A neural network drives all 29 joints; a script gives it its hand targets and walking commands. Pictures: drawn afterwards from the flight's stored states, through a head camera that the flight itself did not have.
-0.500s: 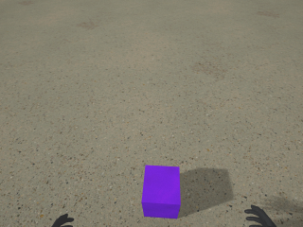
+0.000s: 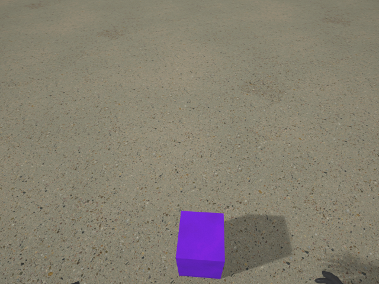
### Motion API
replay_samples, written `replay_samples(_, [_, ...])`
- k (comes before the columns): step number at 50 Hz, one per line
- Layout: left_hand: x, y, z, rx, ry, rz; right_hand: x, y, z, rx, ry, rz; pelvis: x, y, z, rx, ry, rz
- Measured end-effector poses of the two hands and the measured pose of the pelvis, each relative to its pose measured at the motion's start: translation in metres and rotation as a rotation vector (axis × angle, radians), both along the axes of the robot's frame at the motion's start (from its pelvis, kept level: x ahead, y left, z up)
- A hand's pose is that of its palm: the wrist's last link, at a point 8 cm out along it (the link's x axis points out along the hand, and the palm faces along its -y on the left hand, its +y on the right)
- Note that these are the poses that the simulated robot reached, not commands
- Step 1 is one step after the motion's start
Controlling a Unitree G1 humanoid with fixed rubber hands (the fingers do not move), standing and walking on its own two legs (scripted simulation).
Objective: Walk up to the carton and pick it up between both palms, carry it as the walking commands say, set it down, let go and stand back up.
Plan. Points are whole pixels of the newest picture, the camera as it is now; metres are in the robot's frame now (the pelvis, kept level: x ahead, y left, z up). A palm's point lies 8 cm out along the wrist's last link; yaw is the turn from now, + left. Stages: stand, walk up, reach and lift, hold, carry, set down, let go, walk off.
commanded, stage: stand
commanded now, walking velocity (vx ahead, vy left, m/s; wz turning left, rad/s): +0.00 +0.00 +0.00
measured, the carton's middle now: (200, 245) +0.47 -0.02 -0.65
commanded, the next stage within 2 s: none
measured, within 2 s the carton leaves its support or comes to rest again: neither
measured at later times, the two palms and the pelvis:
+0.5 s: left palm out of the picture +0.08 +0.30 -0.10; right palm out of the picture +0.08 -0.30 -0.10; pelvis -0.02 +0.00 +0.00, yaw +0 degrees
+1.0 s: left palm out of the picture +0.07 +0.31 -0.10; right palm out of the picture +0.07 -0.31 -0.10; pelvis -0.02 +0.00 +0.01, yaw +0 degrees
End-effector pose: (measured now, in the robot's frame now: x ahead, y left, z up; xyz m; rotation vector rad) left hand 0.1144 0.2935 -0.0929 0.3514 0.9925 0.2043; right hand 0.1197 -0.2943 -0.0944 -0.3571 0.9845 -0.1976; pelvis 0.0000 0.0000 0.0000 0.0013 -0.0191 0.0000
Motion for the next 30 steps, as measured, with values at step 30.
replay_samples(30, [-0.037, 0.012, -0.004, 0.01, 0.089, 0.022, -0.042, -0.011, -0.004, -0.012, 0.092, -0.031, -0.019, 0.001, 0.005, -0.001, -0.02, -0.006])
